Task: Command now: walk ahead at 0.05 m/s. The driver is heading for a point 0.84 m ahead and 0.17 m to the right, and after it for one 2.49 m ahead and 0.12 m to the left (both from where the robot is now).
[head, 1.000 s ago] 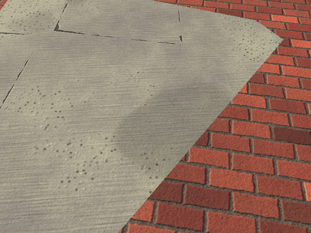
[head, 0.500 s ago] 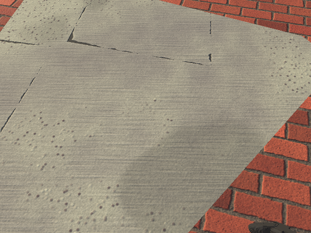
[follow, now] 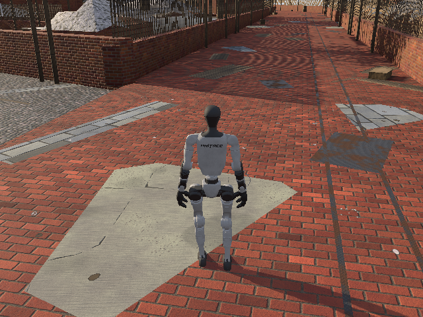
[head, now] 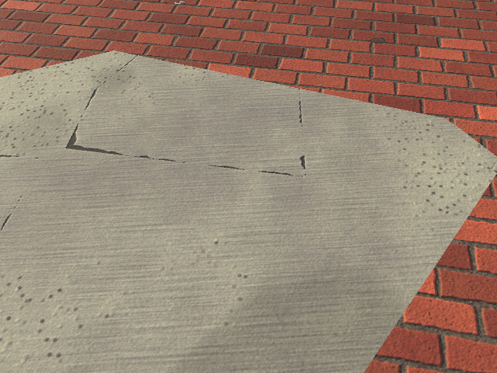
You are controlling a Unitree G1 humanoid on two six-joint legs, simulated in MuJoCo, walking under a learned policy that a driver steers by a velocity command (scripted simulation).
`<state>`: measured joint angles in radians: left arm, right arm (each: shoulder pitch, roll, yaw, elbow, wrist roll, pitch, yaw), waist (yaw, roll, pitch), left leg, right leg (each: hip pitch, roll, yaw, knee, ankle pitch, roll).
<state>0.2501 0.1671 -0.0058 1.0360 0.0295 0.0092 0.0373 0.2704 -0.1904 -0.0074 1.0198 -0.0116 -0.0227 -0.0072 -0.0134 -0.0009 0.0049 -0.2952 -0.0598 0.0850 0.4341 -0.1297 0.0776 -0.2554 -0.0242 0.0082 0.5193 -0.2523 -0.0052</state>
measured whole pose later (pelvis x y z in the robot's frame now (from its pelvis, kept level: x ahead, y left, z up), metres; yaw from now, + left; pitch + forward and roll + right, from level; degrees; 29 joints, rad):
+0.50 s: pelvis +0.12 +0.03 +0.01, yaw +0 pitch +2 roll +0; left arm 0.21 0.23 0.07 0.97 0.04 -0.07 -0.03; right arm 0.38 -0.20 -0.06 1.00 -0.03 -0.09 0.01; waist -0.04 -0.03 -0.05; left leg -0.18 -0.03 0.08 0.42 -0.28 0.07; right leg -0.47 -0.04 0.00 1.04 -0.24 -0.10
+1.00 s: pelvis +0.50 -0.05 -0.01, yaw -20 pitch +0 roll -2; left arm 0.33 0.30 0.09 0.95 0.02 -0.03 -0.01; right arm 0.19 -0.20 -0.03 0.83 -0.05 -0.12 0.00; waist 0.02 -0.01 0.05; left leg -0.47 0.09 -0.07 1.36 -0.31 0.01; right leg -0.25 0.23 -0.04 0.50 -0.25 -0.20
